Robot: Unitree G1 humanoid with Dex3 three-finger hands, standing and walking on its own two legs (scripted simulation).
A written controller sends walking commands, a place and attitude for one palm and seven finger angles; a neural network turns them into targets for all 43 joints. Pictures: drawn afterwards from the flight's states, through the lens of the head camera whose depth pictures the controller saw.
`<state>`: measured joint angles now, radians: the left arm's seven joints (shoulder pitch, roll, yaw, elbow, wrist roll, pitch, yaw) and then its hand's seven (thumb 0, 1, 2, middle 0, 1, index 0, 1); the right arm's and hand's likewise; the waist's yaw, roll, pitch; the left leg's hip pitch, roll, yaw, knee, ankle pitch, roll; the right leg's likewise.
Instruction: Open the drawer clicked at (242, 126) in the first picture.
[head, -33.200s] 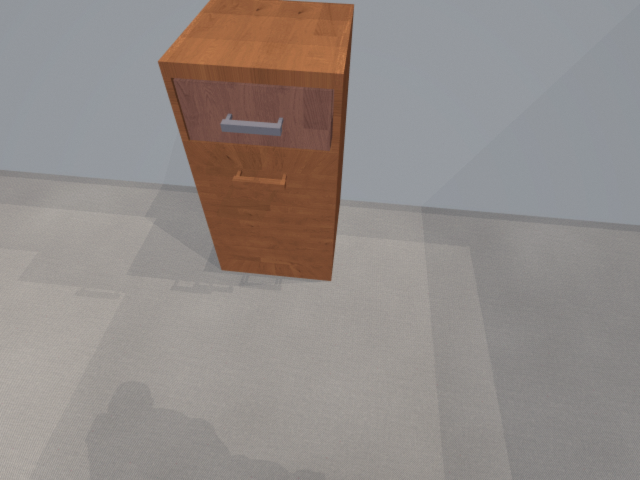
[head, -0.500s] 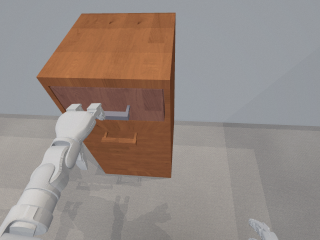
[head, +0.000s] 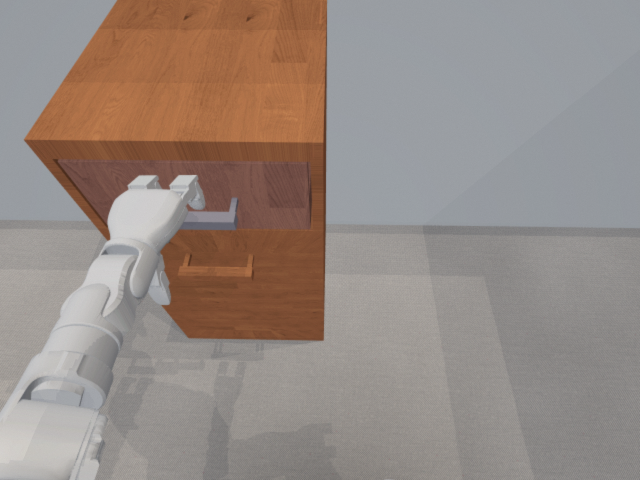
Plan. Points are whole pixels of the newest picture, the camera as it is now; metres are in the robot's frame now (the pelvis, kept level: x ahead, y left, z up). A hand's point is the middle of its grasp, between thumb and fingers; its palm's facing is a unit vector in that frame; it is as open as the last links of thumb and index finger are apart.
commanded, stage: move the hooked fingers above the handle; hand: left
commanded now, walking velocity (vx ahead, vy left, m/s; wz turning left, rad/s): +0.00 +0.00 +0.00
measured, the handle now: (193, 211) +0.53 +0.23 -0.05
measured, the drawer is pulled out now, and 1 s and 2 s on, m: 0.00 0.00 0.00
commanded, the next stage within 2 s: lower the fingers behind the handle in 1.18 s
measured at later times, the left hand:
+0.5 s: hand (184, 212) +0.48 +0.22 +0.01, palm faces -0.04 -0.05 -1.00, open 13.8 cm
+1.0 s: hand (181, 215) +0.47 +0.22 +0.01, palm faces -0.03 -0.04 -1.00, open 13.8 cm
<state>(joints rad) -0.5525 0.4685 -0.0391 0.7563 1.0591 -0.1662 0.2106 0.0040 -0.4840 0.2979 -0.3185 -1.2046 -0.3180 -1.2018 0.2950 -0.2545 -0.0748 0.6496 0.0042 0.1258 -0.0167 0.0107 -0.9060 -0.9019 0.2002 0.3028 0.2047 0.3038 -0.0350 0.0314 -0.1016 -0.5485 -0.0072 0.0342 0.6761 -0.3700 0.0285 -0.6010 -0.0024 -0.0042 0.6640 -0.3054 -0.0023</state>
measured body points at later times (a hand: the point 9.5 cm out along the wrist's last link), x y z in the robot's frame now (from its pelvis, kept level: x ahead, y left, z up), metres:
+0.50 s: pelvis -0.01 +0.01 -0.02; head +0.09 +0.01 +0.42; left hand +0.47 +0.22 +0.07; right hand -0.01 -0.27 -0.14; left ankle -0.03 +0.10 -0.72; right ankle +0.00 -0.12 -0.72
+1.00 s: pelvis -0.02 +0.01 -0.02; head +0.09 +0.02 +0.42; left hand +0.47 +0.22 +0.07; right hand +0.01 -0.27 -0.14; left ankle -0.03 +0.10 -0.72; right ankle +0.00 -0.12 -0.72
